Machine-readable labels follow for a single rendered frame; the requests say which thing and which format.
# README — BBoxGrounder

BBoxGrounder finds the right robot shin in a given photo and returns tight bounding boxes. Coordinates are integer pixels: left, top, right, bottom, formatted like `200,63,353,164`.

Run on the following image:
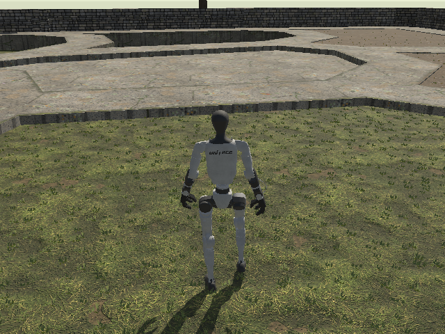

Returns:
236,216,245,263

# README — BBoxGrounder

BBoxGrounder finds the left robot upper arm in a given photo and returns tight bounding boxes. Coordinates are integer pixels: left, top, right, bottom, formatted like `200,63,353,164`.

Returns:
188,141,207,179

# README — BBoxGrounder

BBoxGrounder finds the right robot hand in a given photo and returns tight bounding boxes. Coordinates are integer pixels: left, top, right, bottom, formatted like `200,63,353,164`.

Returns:
250,197,266,216

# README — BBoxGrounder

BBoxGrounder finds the left robot hand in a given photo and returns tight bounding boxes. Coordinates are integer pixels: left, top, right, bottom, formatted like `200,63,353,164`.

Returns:
180,194,197,209

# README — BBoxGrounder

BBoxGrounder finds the robot torso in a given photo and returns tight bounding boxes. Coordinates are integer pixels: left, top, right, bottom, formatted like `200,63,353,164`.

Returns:
205,138,237,209

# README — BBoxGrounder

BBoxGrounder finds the left robot forearm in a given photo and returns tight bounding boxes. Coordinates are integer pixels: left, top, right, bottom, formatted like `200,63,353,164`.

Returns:
181,169,195,196

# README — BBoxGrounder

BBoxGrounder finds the right robot upper arm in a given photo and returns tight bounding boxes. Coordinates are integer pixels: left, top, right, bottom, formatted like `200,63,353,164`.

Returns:
235,140,255,179

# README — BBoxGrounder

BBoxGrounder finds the right robot forearm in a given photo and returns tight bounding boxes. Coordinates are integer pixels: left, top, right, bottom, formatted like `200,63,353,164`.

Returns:
248,168,264,200

